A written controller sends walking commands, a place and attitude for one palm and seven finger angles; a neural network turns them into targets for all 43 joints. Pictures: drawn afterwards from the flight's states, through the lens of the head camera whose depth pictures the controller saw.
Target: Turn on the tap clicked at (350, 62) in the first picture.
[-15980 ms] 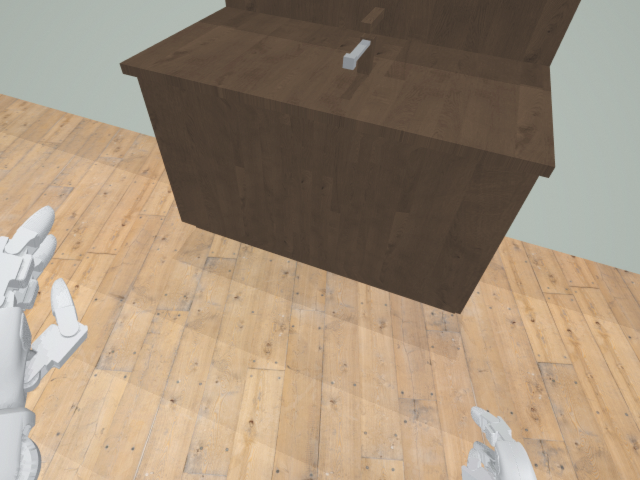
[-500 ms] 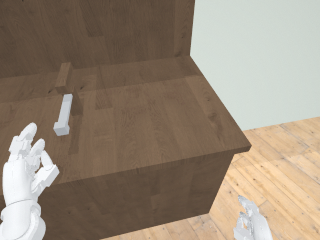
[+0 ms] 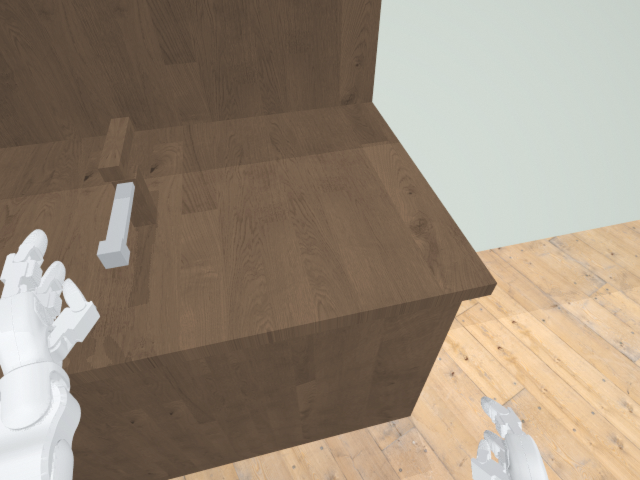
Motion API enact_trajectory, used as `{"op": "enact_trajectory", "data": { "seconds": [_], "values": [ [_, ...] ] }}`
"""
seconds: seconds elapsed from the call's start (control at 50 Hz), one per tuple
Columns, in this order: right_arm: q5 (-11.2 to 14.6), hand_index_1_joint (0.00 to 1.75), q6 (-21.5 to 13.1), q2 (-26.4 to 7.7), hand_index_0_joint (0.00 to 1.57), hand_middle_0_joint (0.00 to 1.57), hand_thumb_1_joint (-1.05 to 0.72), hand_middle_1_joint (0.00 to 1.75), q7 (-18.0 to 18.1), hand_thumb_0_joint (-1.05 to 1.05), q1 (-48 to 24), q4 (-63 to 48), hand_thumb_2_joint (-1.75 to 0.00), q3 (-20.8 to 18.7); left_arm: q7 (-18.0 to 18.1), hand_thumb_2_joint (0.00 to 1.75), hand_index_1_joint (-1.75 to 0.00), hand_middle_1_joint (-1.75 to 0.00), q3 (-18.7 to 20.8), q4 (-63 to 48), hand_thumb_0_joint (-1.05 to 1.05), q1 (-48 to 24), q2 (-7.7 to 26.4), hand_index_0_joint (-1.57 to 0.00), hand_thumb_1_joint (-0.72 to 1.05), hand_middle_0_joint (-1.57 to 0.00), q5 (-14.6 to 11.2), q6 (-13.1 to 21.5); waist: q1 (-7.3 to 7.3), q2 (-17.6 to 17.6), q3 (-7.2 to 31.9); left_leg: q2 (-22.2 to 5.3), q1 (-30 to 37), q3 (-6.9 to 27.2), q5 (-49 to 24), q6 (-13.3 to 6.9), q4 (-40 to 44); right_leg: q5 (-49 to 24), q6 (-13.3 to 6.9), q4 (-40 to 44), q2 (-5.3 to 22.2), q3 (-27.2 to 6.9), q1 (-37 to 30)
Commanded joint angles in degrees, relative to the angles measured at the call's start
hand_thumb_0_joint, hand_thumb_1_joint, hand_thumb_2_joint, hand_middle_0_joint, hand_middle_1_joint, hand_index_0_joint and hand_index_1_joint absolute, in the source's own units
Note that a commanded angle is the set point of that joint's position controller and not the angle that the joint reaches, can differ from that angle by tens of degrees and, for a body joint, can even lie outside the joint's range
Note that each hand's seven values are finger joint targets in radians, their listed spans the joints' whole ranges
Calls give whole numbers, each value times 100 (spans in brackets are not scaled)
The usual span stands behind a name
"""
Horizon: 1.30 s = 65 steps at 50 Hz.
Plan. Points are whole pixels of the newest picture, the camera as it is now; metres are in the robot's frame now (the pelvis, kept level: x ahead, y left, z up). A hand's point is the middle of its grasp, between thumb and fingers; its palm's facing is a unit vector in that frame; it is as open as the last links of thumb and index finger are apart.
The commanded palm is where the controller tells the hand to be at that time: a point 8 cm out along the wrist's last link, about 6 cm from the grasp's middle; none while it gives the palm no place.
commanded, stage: reach beside the lever's end, fingers flat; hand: left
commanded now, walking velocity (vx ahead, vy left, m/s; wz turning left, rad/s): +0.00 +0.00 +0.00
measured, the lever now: (114, 253) +0.35 +0.31 +0.10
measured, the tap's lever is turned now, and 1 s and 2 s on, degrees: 0 0 8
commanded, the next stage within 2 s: push the lever round in 1.02 s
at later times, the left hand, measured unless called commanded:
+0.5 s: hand (93, 281) +0.31 +0.32 +0.10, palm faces +0.54 -0.83 -0.09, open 7.8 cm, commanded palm +0.26 +0.35 +0.10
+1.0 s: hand (95, 278) +0.32 +0.33 +0.09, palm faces +0.55 -0.83 -0.09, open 7.8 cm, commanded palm +0.28 +0.36 +0.09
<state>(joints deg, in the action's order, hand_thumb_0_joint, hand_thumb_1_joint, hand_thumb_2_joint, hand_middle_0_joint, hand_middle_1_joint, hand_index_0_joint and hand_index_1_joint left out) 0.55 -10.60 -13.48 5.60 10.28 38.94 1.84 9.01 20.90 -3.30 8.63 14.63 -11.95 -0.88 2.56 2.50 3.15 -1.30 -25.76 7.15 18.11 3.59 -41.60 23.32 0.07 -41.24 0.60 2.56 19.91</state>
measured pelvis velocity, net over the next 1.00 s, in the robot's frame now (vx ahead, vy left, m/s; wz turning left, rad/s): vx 0.00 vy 0.02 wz -0.02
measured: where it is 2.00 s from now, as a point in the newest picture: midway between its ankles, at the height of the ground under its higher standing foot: outside the picture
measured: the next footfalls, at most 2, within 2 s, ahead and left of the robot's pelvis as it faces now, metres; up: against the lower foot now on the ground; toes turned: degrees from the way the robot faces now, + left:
none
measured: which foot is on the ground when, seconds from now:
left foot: down 0.00-1.00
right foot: down 0.00-1.00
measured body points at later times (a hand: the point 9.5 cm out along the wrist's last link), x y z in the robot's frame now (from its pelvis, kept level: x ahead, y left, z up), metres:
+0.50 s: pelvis +0.00 +0.01 +0.00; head +0.02 +0.01 +0.45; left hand +0.27 +0.36 +0.10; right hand +0.16 -0.24 -0.10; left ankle +0.04 +0.16 -0.71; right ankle -0.02 -0.12 -0.71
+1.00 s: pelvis +0.00 +0.02 -0.01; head +0.03 +0.02 +0.44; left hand +0.29 +0.37 +0.09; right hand +0.15 -0.23 -0.10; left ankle +0.04 +0.16 -0.71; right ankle -0.02 -0.12 -0.71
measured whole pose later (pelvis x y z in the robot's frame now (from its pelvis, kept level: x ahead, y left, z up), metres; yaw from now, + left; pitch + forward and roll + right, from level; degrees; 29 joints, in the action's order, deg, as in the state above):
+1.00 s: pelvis +0.00 +0.02 -0.01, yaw -1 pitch +7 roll -2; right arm 0.5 -7.4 -13.9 4.4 13.2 39.1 0.5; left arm 6.0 27.0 16.9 -4.9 18.3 -10.2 6.5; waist 0.2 2.0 4.0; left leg -1.4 -32.6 6.3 19.9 2.5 -45.8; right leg 23.6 1.2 -43.1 0.4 1.5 26.0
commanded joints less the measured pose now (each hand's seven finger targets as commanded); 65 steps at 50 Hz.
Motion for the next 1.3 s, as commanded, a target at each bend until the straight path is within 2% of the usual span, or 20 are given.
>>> {"op": "enact_trajectory", "data": {
  "seconds": [0.0,0.04,0.12,0.18,0.26,0.28,0.4,0.46,0.6,0.7,0.76,0.84,0.9,0.94,0.98,1.0,1.04,1.1,1.16,1.28],
  "values": [
    [13,30,-325,-692,20,20,-90,30,61,0,-642,-830,-90,-255,-76,90,-20,-20,603,-968,0,-1250,1341,-17,90,-17,64,584,-33,180,825,300,675,-495,-756,-419,477,-1405,-126,813,-120,98,139],
    [26,30,-319,-718,20,20,-90,30,68,0,-575,-804,-90,-271,-149,90,-19,-19,700,-641,0,-1305,1398,-16,90,-16,-5,596,-34,-104,835,288,590,-472,-739,-421,482,-1441,-110,807,-129,112,118],
    [50,30,-308,-727,20,20,-90,30,81,0,-564,-792,-90,-271,-239,90,-18,-18,664,-523,0,-1807,1471,-16,90,-16,33,660,-73,267,885,297,633,-464,-706,-417,494,-1338,-127,777,-120,101,195],
    [27,30,-337,-779,20,20,-90,30,77,0,-490,-756,-90,-296,-240,90,-18,-18,683,-295,0,-2036,1552,-16,90,-16,52,768,-119,70,971,291,592,-430,-644,-430,457,-1265,-116,748,-149,101,252],
    [19,30,-322,-792,20,20,-90,30,58,0,-430,-726,-90,-314,-246,90,-17,-17,685,-94,0,-2260,1593,-16,90,-16,97,870,-129,269,1121,295,614,-429,-666,-423,426,-1294,-127,692,-149,87,268],
    [27,30,-311,-810,20,20,-90,30,59,0,-407,-720,-90,-319,-250,90,-16,-16,749,45,0,-2251,1666,-16,90,-16,93,868,-143,95,1077,280,552,-425,-629,-428,425,-1262,-117,701,-156,96,283],
    [19,30,-190,-825,20,20,-90,30,38,0,-311,-702,-90,-334,-222,90,-15,-15,992,367,0,-2476,1927,-15,90,-15,156,915,-121,268,1190,270,492,-420,-774,-422,386,-1405,-127,621,-167,94,247],
    [16,30,-157,-827,20,20,-90,30,0,0,-260,-755,-90,-356,-275,90,-15,-15,845,435,0,-2474,1757,-15,90,-15,141,986,-150,279,1241,257,489,-441,-848,-423,340,-1492,-121,583,-179,96,302],
    [19,30,-38,-878,20,20,-90,30,17,0,-108,-664,-90,-369,-328,90,-15,-15,1058,853,0,-2972,2080,-15,90,-15,197,1094,-216,306,1280,247,382,-393,-787,-432,283,-1396,-130,506,-202,76,439],
    [14,30,-26,-871,20,20,-90,30,-37,0,-47,-736,-90,-414,-374,90,-15,-15,987,737,0,-2648,1942,-15,90,-15,202,1190,-160,388,1550,223,525,-381,-1092,-427,224,-1640,-147,419,-219,97,343],
    [25,30,2,-867,20,20,-90,30,-55,0,-45,-766,-90,-413,-371,90,-15,-15,915,746,0,-2658,1859,-15,90,-15,142,1163,-196,301,1448,216,436,-379,-991,-416,239,-1572,-126,439,-220,108,396],
    [22,30,44,-865,20,20,-90,30,-34,0,-59,-766,-90,-408,-297,90,-15,-15,1045,751,0,-2723,1987,-15,90,-15,172,1148,-203,263,1386,217,358,-379,-855,-424,252,-1433,-123,452,-219,103,434],
    [1,30,45,-844,20,20,-90,30,-32,0,-86,-760,-90,-400,-245,90,-15,-15,1109,542,0,-2781,2098,-15,90,-15,244,1224,-179,520,1463,205,464,-360,-975,-417,243,-1471,-150,407,-223,90,419],
    [-6,30,44,-838,20,20,-90,30,-53,0,-52,-767,-90,-401,-258,90,-15,-15,927,598,0,-2732,1879,-15,90,-15,219,1228,-235,375,1480,209,458,-377,-986,-420,207,-1532,-135,409,-224,101,430],
    [7,30,64,-868,20,20,-90,30,-40,0,-45,-756,-90,-406,-313,90,-15,-15,1012,842,0,-2601,1933,-15,90,-15,155,1179,-231,134,1370,216,311,-394,-873,-434,209,-1496,-117,442,-230,93,426],
    [27,30,90,-868,20,20,-90,30,-19,0,-63,-705,-90,-397,-315,90,-15,-15,1120,883,0,-2737,2054,-15,90,-15,172,1174,-232,196,1290,206,298,-378,-851,-432,222,-1461,-125,447,-225,96,447],
    [24,30,67,-842,20,20,-90,30,-32,0,-76,-793,-90,-398,-370,90,-15,-15,848,663,0,-2768,1794,-15,90,-15,160,1183,-229,370,1414,221,415,-389,-887,-426,231,-1470,-132,442,-218,92,441],
    [28,30,76,-849,20,20,-90,30,-25,0,-74,-761,-90,-395,-353,90,-15,-15,1052,671,0,-2674,2023,-15,90,-15,187,1177,-189,427,1407,207,423,-367,-995,-424,220,-1547,-148,425,-221,83,402],
    [13,30,23,-825,20,20,-90,30,-68,0,-70,-816,-90,-403,-354,90,-15,-15,720,493,0,-2543,1617,-15,90,-15,145,1218,-220,340,1509,212,518,-365,-1070,-412,197,-1620,-137,405,-228,109,409],
    [20,30,27,-834,20,20,-90,30,-58,0,-122,-801,-90,-404,-245,90,-15,-15,681,445,0,-2606,1603,-15,90,-15,173,1168,-241,186,1382,223,428,-392,-934,-421,198,-1555,-121,441,-209,98,432]
  ]
}}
